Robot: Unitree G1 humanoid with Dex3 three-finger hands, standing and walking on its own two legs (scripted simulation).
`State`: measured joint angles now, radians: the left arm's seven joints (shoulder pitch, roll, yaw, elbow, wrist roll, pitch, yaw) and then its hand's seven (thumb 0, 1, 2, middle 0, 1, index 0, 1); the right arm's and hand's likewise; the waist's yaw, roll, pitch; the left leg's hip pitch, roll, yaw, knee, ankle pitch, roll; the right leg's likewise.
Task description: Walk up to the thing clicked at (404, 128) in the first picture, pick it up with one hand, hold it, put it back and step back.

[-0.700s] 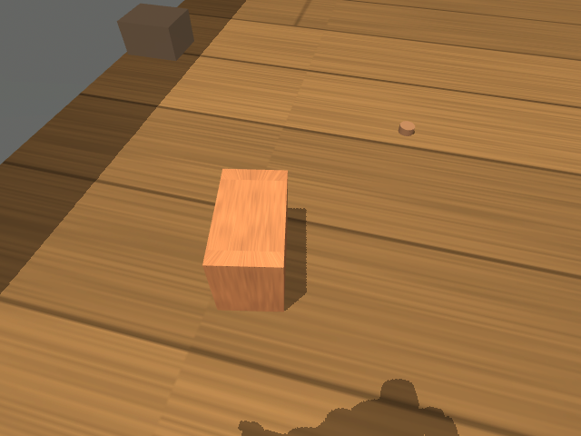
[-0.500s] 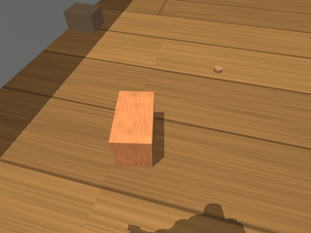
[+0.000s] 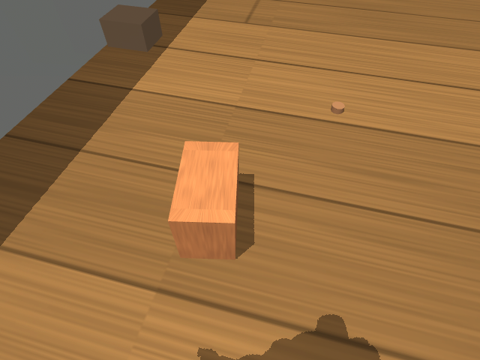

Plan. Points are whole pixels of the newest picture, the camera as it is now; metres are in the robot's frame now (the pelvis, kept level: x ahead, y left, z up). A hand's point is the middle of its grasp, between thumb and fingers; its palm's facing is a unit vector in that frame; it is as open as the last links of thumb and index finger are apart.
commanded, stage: stand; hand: left
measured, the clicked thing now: (337, 107) +1.69 -0.67 -0.76
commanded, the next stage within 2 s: walk up in 0.42 s
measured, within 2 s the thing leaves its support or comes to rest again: neither
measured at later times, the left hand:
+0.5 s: hand out of the picture +0.08 +0.26 -0.16, palm faces -0.05 -0.95 -0.32, open 7.4 cm
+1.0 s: hand (199, 321) +0.22 +0.09 -0.15, palm faces -0.03 -0.94 -0.33, open 7.4 cm
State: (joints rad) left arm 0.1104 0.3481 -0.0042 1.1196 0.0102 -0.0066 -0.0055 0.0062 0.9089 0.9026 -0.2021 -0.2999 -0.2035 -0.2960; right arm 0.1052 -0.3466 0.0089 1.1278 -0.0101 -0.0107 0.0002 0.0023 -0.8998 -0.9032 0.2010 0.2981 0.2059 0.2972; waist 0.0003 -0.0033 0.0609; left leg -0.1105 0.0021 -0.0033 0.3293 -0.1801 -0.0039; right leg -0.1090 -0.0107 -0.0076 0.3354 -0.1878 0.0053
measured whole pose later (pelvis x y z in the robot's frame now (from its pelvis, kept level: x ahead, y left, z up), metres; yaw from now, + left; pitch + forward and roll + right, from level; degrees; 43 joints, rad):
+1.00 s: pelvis +0.16 -0.18 -0.01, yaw -4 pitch -2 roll +0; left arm 0.26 0.38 0.09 0.96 0.03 -0.02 -0.11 0.01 0.91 0.90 -0.20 -0.30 -0.21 -0.30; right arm 0.22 -0.44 -0.06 0.99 -0.01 -0.08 0.03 0.01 -0.90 -0.90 0.20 0.30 0.20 0.30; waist 0.05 0.03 0.04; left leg -0.48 0.07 0.06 1.08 -0.37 0.05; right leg -0.23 0.00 -0.08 0.54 -0.28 -0.05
